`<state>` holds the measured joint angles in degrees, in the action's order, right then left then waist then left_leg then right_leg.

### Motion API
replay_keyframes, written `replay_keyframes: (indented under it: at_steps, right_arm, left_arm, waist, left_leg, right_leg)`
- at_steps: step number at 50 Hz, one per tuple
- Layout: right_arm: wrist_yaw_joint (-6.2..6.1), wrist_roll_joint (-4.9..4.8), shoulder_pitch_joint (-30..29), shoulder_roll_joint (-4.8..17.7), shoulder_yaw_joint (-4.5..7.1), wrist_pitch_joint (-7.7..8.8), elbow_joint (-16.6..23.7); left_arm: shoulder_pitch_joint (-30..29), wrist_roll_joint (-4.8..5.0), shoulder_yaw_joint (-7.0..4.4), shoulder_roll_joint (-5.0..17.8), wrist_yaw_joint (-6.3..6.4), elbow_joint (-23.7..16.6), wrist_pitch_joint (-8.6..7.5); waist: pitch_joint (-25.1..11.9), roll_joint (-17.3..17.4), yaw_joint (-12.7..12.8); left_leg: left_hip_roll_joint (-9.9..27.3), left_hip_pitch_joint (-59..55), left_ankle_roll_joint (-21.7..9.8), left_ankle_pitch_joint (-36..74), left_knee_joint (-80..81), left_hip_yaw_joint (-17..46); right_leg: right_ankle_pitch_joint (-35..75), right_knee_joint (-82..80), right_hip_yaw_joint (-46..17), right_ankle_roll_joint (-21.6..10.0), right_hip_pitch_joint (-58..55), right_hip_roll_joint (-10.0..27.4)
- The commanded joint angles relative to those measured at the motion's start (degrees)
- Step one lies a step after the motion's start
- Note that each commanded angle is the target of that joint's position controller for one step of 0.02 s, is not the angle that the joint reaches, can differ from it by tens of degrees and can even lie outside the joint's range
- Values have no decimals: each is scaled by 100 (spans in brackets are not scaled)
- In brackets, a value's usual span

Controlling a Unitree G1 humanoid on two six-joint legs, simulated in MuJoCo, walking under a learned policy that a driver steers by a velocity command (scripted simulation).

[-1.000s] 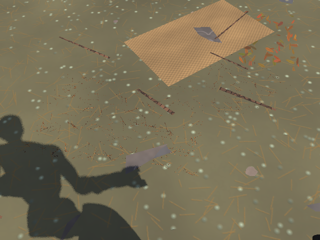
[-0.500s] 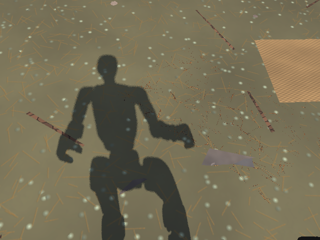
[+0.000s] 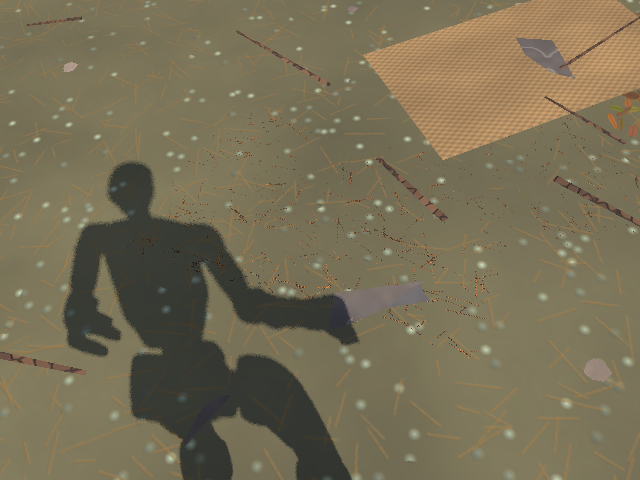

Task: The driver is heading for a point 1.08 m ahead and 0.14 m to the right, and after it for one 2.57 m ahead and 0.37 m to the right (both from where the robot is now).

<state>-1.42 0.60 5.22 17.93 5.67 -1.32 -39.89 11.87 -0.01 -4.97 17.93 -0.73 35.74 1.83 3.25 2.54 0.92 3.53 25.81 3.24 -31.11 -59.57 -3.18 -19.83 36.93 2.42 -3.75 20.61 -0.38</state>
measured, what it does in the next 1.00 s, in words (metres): walks ahead, turning right: left foot, then right foot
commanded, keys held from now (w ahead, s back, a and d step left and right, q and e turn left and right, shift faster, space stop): e+shift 0.20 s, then w+e+shift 0.24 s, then w+shift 0.22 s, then w+q+shift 0.34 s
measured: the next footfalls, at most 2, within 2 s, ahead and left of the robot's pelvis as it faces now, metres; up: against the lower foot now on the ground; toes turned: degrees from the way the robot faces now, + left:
left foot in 0.44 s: +0.19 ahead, +0.09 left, +0.00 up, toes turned -33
right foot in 0.84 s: +0.35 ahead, -0.31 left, +0.00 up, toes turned -30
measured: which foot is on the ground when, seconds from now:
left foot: up 0.00-0.42, down 0.44-0.84, up 0.86-1.00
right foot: down 0.00-0.44, up 0.46-0.82, down 0.84-1.00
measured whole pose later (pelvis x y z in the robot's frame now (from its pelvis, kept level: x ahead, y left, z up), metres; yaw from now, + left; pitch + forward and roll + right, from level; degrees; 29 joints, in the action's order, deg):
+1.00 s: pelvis +0.38 -0.21 +0.01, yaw -24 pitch +2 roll -1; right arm 2.3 0.6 22.2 16.4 3.0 2.3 -50.2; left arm 14.3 -2.9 -1.1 15.5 -0.4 39.9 -3.9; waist 0.4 1.5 -2.6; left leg 3.1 25.9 -5.1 -14.9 -70.8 2.0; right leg -17.6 29.4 5.9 -1.4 13.9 -0.2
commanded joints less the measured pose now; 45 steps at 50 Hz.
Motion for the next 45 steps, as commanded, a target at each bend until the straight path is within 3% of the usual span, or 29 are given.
replay_keyframes:
  at_steps: [1,2,5,10,11,13,16,19,21,22,23,24,25,26,28,33,36,38,39,40,41,42,43,44,45]
  right_arm:
    - [-30,-21,-613,431,78,218,674]
    - [-77,33,-533,533,110,204,638]
    - [-37,13,-277,380,71,205,494]
    - [-39,-44,-479,315,23,237,472]
    - [1,-66,-448,340,20,265,443]
    - [120,-157,-632,419,40,381,492]
    - [224,-211,-827,510,85,643,557]
    - [250,-299,-467,557,163,837,457]
    - [222,-355,431,659,277,901,200]
    - [137,329,1158,1047,203,671,71]
    - [129,509,1496,1628,319,592,106]
    - [170,397,1185,1303,259,543,101]
    - [185,273,1159,966,144,523,98]
    - [196,218,1137,812,69,539,54]
    - [159,184,1324,697,-35,613,-110]
    - [220,146,2019,688,-62,758,-487]
    - [239,72,2190,577,-132,731,-696]
    - [225,64,2350,756,-106,698,-853]
    - [217,50,2336,910,-80,675,-917]
    - [208,35,2341,1054,-60,673,-980]
    - [201,3,2286,1172,-43,679,-1026]
    - [203,-45,2045,1193,-45,711,-972]
    - [231,1,2018,612,-178,747,-759]
    - [257,-189,2262,32,-287,739,-452]
    - [233,-145,1675,559,-153,650,-452]
  left_arm:
    - [228,90,-325,1152,99,-390,-220]
    - [-55,186,-267,1012,165,-465,-170]
    - [-141,129,-240,998,280,-585,-74]
    - [-81,153,-291,1120,359,-647,0]
    - [-16,183,-284,1095,365,-646,4]
    - [91,208,-264,1117,316,-658,-50]
    - [179,195,-238,1138,262,-631,-151]
    - [-48,197,-140,948,215,-728,-178]
    - [-318,190,-14,629,198,-855,-196]
    - [-565,-265,-93,738,-5,-868,-200]
    - [-722,-148,31,297,-53,-1246,-228]
    - [-819,-243,33,537,-41,-1179,-241]
    - [-768,-284,-3,669,-99,-999,-260]
    - [-553,-301,16,594,-185,-852,-288]
    - [-373,-323,55,514,-345,-689,-293]
    - [-1061,-281,145,480,-391,-766,-308]
    - [-1780,-308,296,338,-483,-981,-379]
    - [-1985,-262,393,169,-502,-1051,-435]
    - [-1757,-252,388,185,-459,-981,-447]
    - [-1288,-236,320,318,-363,-841,-461]
    - [-303,-223,210,523,-236,-538,-484]
    - [850,-268,76,784,-96,-197,-518]
    - [1821,-425,-73,1326,47,-58,-559]
    - [1883,-490,-108,1651,74,-88,-570]
    - [1380,-408,-41,1257,83,-16,-548]
  waist:
    - [-1004,-543,49]
    - [-916,-599,-81]
    - [-1069,-698,-192]
    - [-960,-936,-90]
    - [-1066,-941,-52]
    - [-806,-1189,88]
    - [-530,-1415,180]
    - [-438,-1409,-53]
    - [-515,-1098,-561]
    - [-559,-63,-907]
    - [-723,1299,-897]
    - [-348,575,-708]
    - [-234,136,-622]
    - [-234,124,-488]
    - [-174,496,-434]
    - [279,454,-609]
    - [418,558,-661]
    - [468,666,-697]
    - [369,696,-537]
    - [76,697,-253]
    - [-470,575,296]
    - [-1064,451,972]
    - [-2008,-468,1247]
    - [-2736,-1714,894]
    - [-1761,-993,777]
  left_leg:
    - [-215,1983,-13,204,-1171,846]
    - [-163,1869,-4,590,-882,877]
    - [-437,1363,136,1190,-569,847]
    - [-707,1180,266,1474,782,1032]
    - [-721,1047,248,1571,1051,1042]
    - [-722,934,156,1578,1629,1091]
    - [-738,643,23,1333,2322,1147]
    - [-748,-682,-43,1405,2979,982]
    - [-400,-2495,-230,1938,3659,994]
    - [445,-3572,-509,102,3904,1975]
    - [1896,-3855,-1034,-2000,4949,4600]
    - [2094,-3293,-1226,-1995,4950,4960]
    - [1785,-2927,-1109,-1615,4775,4217]
    - [1404,-2672,-943,-1125,4750,3465]
    - [932,-2326,-888,-509,4947,2586]
    - [900,-2609,-1119,704,5253,1789]
    - [734,-2191,-1186,1897,5525,1389]
    - [841,-1942,-1204,3225,5539,1292]
    - [888,-1962,-1193,4214,5269,1194]
    - [907,-2029,-1168,5926,4649,1086]
    - [819,-1891,-1115,7118,3503,911]
    - [585,-983,-1006,6558,2019,776]
    - [89,236,-990,3468,-65,672]
    - [-495,1311,-985,344,-1587,948]
    - [-303,1763,-1040,1024,-1951,1030]
  right_leg:
    - [3637,-1511,-2456,-1245,-2150,1561]
    - [3517,-1527,-2273,-1062,-1938,1409]
    - [3705,-1507,-2119,-965,-1661,1077]
    - [2840,-1408,-2572,-827,-1556,851]
    - [1562,-1579,-2727,-827,-1467,786]
    - [-1036,-2024,-3264,-891,-1175,774]
    - [-1519,-2049,-3651,-933,-1085,761]
    - [-1448,-1831,-3730,-825,-363,537]
    - [-1681,-1034,-3396,-464,840,211]
    - [-1971,306,-2421,-181,2100,-594]
    - [-1603,1840,-1415,-4,3151,-1086]
    - [-777,2667,-1301,3,3423,-340]
    - [-311,2890,-1255,13,3244,-227]
    - [20,2906,-1257,58,2970,-135]
    - [486,2911,-1179,155,2611,-131]
    - [991,2319,-1104,230,3179,-235]
    - [1185,931,-87,225,2285,94]
    - [1008,287,167,117,1315,37]
    - [743,82,230,32,791,-111]
    - [458,-33,265,-49,57,-355]
    - [440,-245,239,-136,-1168,-543]
    - [631,-401,-115,-189,-2830,-221]
    - [-1579,-660,-1745,-242,-4272,1352]
    - [-3648,-1890,-4502,-413,-4508,2709]
    - [-3399,-2320,-4574,-328,-3564,2476]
